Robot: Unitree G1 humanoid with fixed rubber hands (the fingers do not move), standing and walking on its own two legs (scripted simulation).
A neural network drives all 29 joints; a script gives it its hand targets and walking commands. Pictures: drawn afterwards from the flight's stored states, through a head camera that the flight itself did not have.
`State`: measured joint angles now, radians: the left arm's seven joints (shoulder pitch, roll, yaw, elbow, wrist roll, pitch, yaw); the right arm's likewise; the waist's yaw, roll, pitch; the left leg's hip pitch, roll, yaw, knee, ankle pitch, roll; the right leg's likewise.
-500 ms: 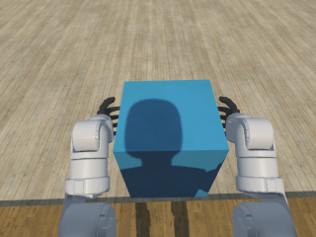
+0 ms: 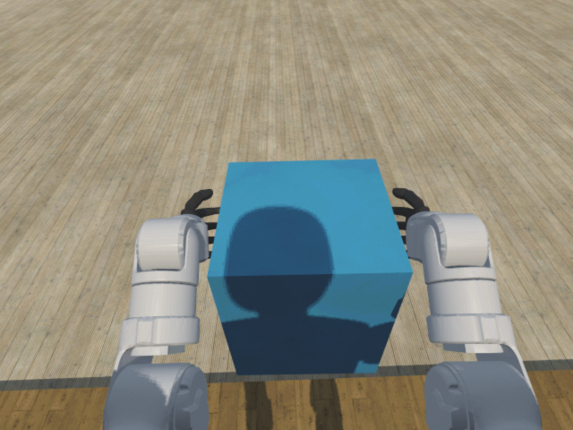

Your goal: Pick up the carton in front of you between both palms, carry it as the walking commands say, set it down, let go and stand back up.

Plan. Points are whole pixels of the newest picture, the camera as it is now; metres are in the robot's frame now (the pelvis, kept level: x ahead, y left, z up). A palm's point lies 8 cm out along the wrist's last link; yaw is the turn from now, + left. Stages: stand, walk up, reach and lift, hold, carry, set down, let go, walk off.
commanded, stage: carry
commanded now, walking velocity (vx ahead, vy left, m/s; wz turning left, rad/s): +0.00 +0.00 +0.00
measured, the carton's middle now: (304, 270) +0.34 +0.00 +0.06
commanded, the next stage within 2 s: none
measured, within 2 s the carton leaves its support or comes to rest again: neither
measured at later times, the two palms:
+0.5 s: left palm (189, 241) +0.34 +0.16 +0.13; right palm (416, 239) +0.34 -0.14 +0.13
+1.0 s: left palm (236, 201) +0.44 +0.10 +0.11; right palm (429, 198) +0.44 -0.20 +0.11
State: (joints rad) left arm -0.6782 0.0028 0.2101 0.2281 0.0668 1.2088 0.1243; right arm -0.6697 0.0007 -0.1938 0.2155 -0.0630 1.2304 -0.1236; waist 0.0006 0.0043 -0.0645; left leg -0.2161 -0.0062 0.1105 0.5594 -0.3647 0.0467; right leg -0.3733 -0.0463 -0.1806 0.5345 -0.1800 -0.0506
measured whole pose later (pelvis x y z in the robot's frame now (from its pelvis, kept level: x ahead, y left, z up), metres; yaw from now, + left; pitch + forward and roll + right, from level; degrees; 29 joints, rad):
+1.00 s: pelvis +0.09 -0.04 -0.01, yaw +0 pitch +3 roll +1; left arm -0.66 -0.03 0.22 0.24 0.09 1.19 0.12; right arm -0.67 -0.02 -0.19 0.24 -0.03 1.22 -0.13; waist 0.00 0.02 -0.09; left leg -0.43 0.02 0.03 1.12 -0.51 0.03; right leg -0.40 0.01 -0.14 0.64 -0.31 -0.10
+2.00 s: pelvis +0.64 -0.07 -0.07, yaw -1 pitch +3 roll +2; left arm -0.68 -0.03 0.24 0.24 0.12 1.17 0.11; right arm -0.69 -0.03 -0.18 0.27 -0.03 1.18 -0.13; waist -0.01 0.02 -0.08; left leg -0.32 -0.03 0.02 1.26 -0.54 0.03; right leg -0.46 0.02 -0.10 0.59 -0.18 -0.11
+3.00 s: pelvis +1.27 -0.13 -0.07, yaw +0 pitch +3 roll -1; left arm -0.19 -0.14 0.12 -0.18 0.12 1.16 0.10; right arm -0.16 0.13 -0.14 -0.23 -0.13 1.19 -0.07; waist 0.02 0.04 -0.13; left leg -0.13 0.06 0.07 0.87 -0.46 0.00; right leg -0.45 -0.02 -0.23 0.53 -0.14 -0.08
